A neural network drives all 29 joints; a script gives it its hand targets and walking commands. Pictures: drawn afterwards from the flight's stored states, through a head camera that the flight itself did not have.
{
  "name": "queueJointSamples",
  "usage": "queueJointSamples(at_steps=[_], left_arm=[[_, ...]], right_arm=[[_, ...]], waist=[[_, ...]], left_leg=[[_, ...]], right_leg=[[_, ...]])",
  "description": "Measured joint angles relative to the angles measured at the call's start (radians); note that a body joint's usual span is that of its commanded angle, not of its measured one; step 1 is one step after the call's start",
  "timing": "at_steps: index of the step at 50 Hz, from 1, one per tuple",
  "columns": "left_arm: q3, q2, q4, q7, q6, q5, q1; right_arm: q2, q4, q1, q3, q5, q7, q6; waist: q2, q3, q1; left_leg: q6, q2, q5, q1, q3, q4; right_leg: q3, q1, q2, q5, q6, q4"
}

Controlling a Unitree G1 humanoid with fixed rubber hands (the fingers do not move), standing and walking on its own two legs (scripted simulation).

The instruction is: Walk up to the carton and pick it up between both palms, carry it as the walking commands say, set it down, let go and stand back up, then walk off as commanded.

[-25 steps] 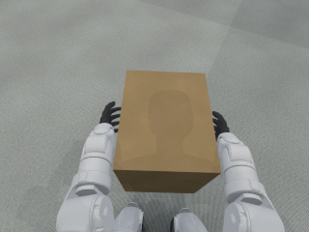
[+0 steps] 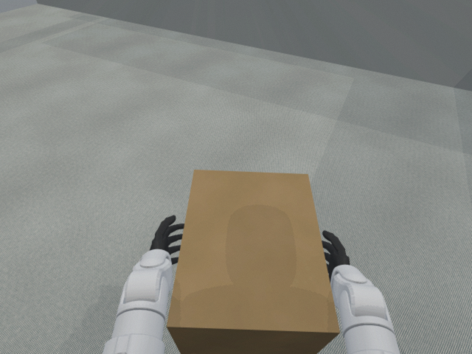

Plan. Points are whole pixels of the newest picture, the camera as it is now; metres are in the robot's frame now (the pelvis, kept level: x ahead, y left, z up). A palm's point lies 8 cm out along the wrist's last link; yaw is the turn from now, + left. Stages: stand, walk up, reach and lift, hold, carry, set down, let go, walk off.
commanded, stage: reach and lift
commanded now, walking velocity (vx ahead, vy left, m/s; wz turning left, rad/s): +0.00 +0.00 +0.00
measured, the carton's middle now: (247, 269) +0.31 +0.01 -0.05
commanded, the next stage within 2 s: hold in 1.38 s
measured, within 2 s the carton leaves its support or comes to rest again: neither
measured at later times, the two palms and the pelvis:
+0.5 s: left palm (152, 257) +0.27 +0.17 +0.05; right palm (346, 278) +0.26 -0.15 +0.04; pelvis -0.02 +0.01 +0.00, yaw +0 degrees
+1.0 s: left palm (157, 248) +0.29 +0.16 +0.05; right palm (348, 275) +0.27 -0.16 +0.04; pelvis -0.02 +0.02 +0.00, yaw -1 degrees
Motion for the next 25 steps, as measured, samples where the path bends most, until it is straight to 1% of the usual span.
queueJointSamples(at_steps=[3,12,14,17,20,25], left_arm=[[-0.016,0.005,-0.060,0.002,0.035,-0.004,0.016],[-0.013,-0.008,-0.129,-0.014,0.104,0.004,0.043],[-0.020,-0.007,-0.148,-0.014,0.114,0.004,0.062],[-0.003,-0.009,-0.136,-0.017,0.125,0.013,0.052],[-0.019,0.008,-0.126,-0.016,0.146,0.016,0.030],[-0.029,0.012,-0.098,-0.011,0.159,0.015,-0.018]], right_arm=[[0.011,-0.037,0.006,0.000,0.004,0.000,0.021],[0.006,-0.126,0.029,0.034,-0.012,0.002,0.113],[0.005,-0.139,0.034,0.044,-0.014,0.004,0.131],[0.016,-0.115,0.009,0.025,-0.034,0.014,0.143],[0.015,-0.098,-0.005,0.019,-0.038,0.019,0.146],[-0.014,-0.110,-0.011,0.043,-0.031,0.014,0.159]], waist=[[0.006,0.010,-0.006],[0.009,0.032,-0.005],[0.008,0.028,-0.012],[0.004,0.037,-0.024],[0.000,0.063,-0.030],[-0.003,0.073,-0.028]], left_leg=[[-0.001,0.000,0.006,0.032,-0.004,-0.017],[0.003,-0.005,0.026,0.119,-0.006,-0.064],[0.004,-0.007,0.031,0.133,-0.007,-0.073],[0.006,-0.009,0.032,0.147,-0.007,-0.070],[0.008,-0.010,0.036,0.157,-0.004,-0.067],[0.013,-0.011,0.040,0.142,0.001,-0.051]], right_leg=[[-0.003,0.036,0.000,0.007,-0.002,-0.023],[-0.004,0.124,-0.008,0.026,0.003,-0.070],[-0.005,0.140,-0.009,0.031,0.004,-0.081],[-0.005,0.152,-0.012,0.032,0.005,-0.076],[-0.001,0.161,-0.012,0.035,0.007,-0.072],[0.003,0.147,-0.013,0.042,0.013,-0.059]])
